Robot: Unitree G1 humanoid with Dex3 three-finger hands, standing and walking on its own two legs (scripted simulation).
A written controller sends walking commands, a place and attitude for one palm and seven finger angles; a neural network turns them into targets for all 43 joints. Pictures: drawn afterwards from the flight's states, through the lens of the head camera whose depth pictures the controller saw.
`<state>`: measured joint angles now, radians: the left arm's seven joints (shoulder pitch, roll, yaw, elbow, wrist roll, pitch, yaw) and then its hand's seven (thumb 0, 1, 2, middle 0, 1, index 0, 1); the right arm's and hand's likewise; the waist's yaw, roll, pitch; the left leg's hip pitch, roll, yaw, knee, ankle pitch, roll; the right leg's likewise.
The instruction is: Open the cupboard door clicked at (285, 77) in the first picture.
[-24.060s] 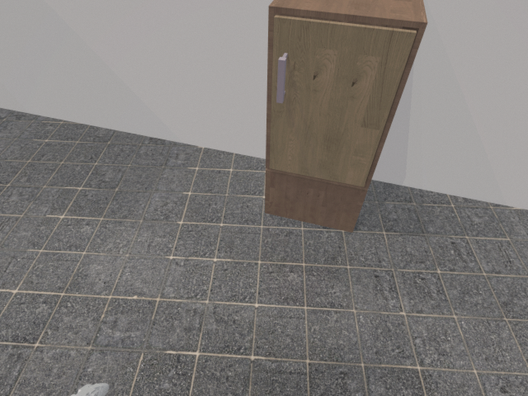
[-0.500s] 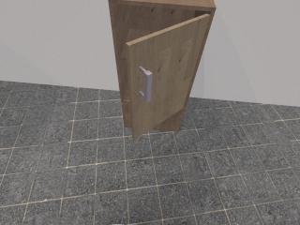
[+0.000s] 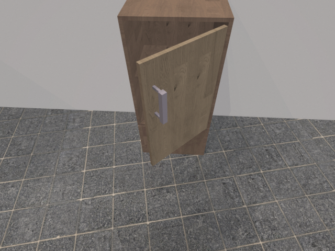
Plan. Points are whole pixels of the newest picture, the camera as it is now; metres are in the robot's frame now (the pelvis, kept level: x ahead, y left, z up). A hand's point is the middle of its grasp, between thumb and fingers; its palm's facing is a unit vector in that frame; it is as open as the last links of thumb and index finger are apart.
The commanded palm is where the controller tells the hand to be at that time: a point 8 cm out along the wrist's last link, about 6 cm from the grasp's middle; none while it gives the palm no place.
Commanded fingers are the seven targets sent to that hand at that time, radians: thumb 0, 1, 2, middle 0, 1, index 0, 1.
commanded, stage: let the arm hang, fingers relaxed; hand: left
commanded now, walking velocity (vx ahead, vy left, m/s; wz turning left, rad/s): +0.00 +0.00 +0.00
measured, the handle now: (159, 105) +0.59 +0.06 -0.02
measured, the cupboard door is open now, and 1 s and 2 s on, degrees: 43 43 43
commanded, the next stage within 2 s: look to check the result in 0.16 s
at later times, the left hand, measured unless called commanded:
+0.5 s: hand out of the picture +0.07 +0.21 -0.16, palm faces -0.01 -0.96 -0.28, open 7.4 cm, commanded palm none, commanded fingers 0.00 0.90 0.90 -0.20 -0.30 -0.20 -0.30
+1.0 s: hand out of the picture +0.10 +0.21 -0.16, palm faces -0.02 -0.96 -0.27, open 7.4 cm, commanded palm none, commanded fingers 0.00 0.90 0.90 -0.20 -0.30 -0.20 -0.30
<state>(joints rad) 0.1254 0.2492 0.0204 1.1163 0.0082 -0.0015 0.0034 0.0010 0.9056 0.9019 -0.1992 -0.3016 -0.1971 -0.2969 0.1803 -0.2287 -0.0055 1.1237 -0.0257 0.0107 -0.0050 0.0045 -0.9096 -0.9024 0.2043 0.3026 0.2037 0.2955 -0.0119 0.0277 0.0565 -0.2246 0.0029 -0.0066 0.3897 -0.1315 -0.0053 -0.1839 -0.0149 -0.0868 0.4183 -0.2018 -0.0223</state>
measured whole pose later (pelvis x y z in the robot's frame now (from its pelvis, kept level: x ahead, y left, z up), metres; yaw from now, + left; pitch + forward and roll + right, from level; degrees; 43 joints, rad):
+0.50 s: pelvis +0.02 -0.01 +0.00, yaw +0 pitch -2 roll +0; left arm 0.14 0.26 0.02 1.15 0.01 0.00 0.00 0.00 0.90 0.90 -0.20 -0.30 -0.20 -0.30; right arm 0.13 -0.27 0.00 1.14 -0.02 0.01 -0.01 0.00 -0.91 -0.90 0.20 0.30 0.20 0.30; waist 0.00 0.02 0.08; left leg -0.17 0.02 -0.01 0.34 -0.14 -0.02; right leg -0.12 0.00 -0.09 0.35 -0.20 -0.03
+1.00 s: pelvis +0.04 -0.01 +0.00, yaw -2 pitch -1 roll +0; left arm 0.14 0.25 0.02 1.13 0.00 0.00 0.01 0.00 0.90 0.90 -0.20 -0.30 -0.20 -0.30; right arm 0.13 -0.26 0.00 1.13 -0.02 0.01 -0.02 0.00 -0.91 -0.90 0.20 0.30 0.20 0.30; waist 0.00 0.01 0.05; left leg -0.15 0.03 0.02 0.34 -0.17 -0.02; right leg -0.12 0.01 -0.06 0.35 -0.21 -0.03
